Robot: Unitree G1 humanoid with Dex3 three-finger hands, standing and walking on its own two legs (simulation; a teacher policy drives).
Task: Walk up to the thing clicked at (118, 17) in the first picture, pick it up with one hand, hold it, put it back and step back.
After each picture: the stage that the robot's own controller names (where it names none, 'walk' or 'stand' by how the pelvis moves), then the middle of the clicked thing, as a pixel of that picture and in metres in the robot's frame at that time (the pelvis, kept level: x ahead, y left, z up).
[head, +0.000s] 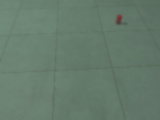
stand; (118, 19) +1.78 -0.50 -0.72
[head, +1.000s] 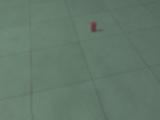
walk; (93, 27) +1.70 -0.04 -0.69
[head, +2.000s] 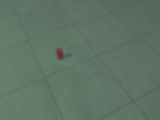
walk; (59, 53) +1.11 +0.27 -0.71
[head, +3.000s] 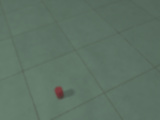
walk; (59, 93) +0.68 +0.24 -0.72
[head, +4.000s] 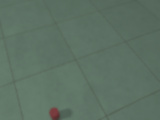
stand; (54, 114) +0.43 +0.21 -0.69
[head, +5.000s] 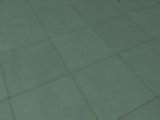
walk; out of the picture +0.41 +0.21 -0.72
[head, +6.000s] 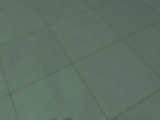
stand; out of the picture +0.33 +0.24 -0.68
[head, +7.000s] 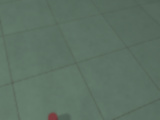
walk; (53, 119) +0.39 +0.18 -0.70
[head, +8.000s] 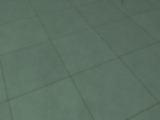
stand; out of the picture +0.38 +0.24 -0.72
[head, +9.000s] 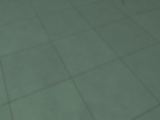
stand; out of the picture +0.37 +0.23 -0.73
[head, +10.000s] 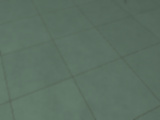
stand; out of the picture +0.36 +0.22 -0.73
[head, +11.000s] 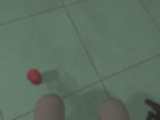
go down; (35, 77) +0.41 +0.24 -0.45
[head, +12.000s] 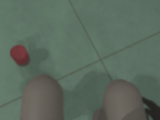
go down; (20, 56) +0.43 +0.27 -0.30
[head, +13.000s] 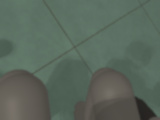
close in; out of the picture +0.40 +0.30 -0.23
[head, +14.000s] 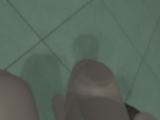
close; out of the picture +0.40 +0.32 -0.22
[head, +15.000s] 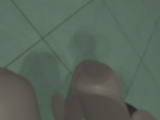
lift; out of the picture +0.39 +0.32 -0.22
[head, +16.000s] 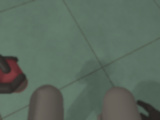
lift; (12, 77) +0.33 +0.24 -0.07
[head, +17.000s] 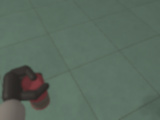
hold; (37, 92) +0.32 +0.16 +0.01
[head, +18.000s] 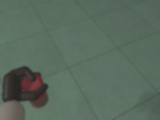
hold; (35, 91) +0.33 +0.17 -0.01
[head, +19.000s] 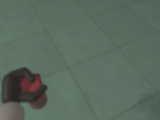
hold; (35, 92) +0.32 +0.17 -0.01
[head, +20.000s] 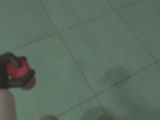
crouch; (22, 75) +0.37 +0.20 -0.07
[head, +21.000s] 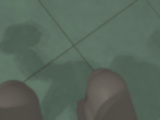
lower; out of the picture +0.45 +0.30 -0.14
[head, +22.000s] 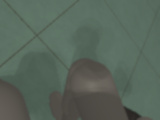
lower; out of the picture +0.40 +0.32 -0.22
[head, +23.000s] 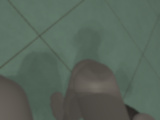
lower; out of the picture +0.40 +0.33 -0.22
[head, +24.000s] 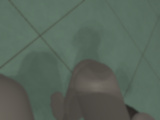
lower; out of the picture +0.39 +0.33 -0.22
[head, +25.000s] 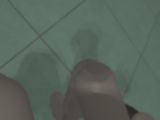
lower; out of the picture +0.39 +0.32 -0.22
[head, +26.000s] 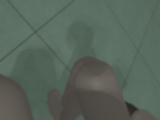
open; out of the picture +0.39 +0.32 -0.22
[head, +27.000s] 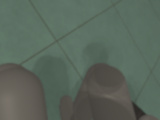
stand; out of the picture +0.39 +0.30 -0.24
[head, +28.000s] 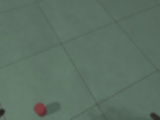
stand; (40, 110) +0.38 +0.24 -0.59
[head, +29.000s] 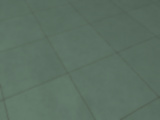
stand; out of the picture +0.37 +0.22 -0.67
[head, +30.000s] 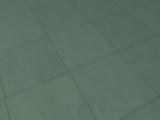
stand; out of the picture +0.37 +0.23 -0.67
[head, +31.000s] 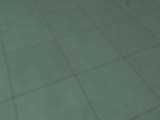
stand; out of the picture +0.38 +0.21 -0.71
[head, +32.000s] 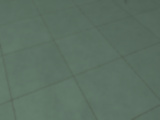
stand; out of the picture +0.36 +0.22 -0.72
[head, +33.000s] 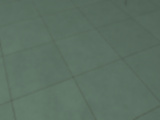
stand; out of the picture +0.36 +0.22 -0.73
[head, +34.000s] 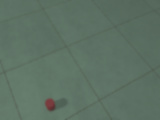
walk; (50, 105) +0.43 +0.19 -0.71
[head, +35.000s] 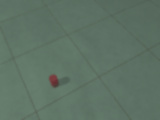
walk; (54, 81) +0.67 +0.26 -0.69
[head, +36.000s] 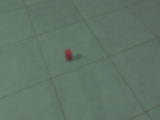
stand; (68, 55) +0.97 +0.20 -0.70
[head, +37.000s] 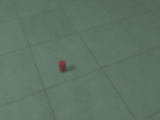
stand; (62, 66) +0.96 +0.19 -0.72
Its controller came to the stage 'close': yes
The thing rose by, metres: 0.70
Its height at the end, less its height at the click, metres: +0.00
